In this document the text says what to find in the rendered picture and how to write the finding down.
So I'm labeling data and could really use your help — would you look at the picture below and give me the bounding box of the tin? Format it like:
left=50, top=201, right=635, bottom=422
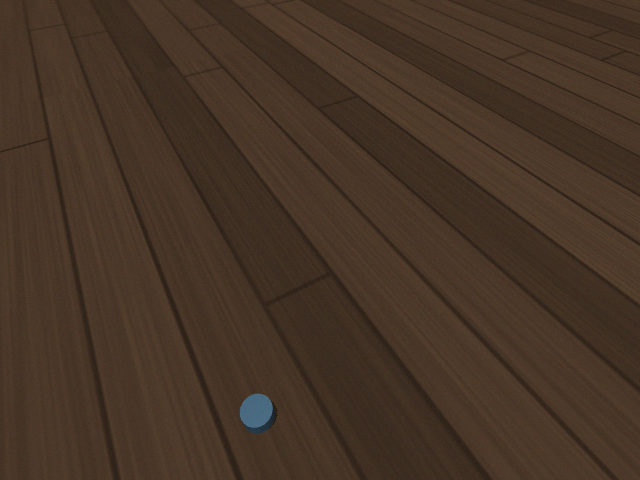
left=240, top=394, right=275, bottom=434

